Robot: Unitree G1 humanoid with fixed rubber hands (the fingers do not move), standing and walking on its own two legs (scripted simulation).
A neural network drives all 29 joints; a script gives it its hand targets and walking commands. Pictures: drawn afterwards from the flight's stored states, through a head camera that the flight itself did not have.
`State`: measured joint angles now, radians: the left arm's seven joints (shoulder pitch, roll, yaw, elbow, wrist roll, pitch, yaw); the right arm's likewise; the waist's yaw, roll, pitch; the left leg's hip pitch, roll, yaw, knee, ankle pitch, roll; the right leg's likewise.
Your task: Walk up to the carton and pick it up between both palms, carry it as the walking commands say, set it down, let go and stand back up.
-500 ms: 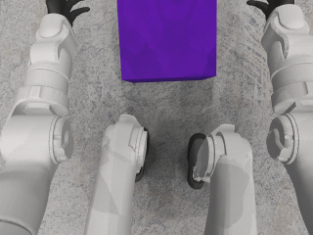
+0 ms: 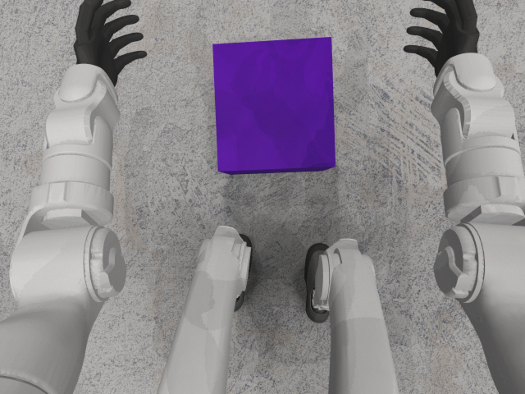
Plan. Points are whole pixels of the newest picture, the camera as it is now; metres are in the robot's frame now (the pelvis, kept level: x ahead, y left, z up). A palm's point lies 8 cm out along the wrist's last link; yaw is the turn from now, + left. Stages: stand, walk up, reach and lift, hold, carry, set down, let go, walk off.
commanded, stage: set down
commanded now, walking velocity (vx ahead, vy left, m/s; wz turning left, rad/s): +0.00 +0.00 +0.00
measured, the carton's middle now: (274, 115) +0.53 +0.05 -0.45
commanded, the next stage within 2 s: let go in 0.46 s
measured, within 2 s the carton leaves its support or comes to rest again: neither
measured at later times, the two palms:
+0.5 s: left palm (20, 11) +0.50 +0.26 +0.04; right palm out of the picture +0.54 -0.16 +0.03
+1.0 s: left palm out of the picture +0.36 +0.27 +0.11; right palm out of the picture +0.39 -0.20 +0.11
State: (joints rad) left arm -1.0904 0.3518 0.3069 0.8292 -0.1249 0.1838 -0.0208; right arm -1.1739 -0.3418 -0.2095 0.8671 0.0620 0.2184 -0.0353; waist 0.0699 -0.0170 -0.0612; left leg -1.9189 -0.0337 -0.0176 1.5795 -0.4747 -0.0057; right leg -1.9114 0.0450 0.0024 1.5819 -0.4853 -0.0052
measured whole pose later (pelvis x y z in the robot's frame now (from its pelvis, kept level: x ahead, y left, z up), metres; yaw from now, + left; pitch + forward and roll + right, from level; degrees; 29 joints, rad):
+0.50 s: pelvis +0.02 +0.01 +0.13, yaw +0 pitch +43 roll +0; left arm -1.02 0.27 0.38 0.88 0.00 0.13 -0.06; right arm -1.08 -0.28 -0.30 0.91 -0.07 0.17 0.01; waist 0.08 -0.01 -0.07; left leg -1.47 -0.03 -0.02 1.02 -0.29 0.01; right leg -1.46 0.04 0.03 1.02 -0.31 0.00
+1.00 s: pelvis +0.08 +0.01 +0.20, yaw +0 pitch +26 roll -1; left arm -0.23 0.25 0.15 0.57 -0.01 0.05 -0.11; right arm -0.27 -0.19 -0.16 0.58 -0.03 0.07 0.00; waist 0.05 0.01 -0.06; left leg -0.88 -0.04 -0.04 0.71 -0.28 0.02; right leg -0.86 0.03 0.04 0.69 -0.28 0.01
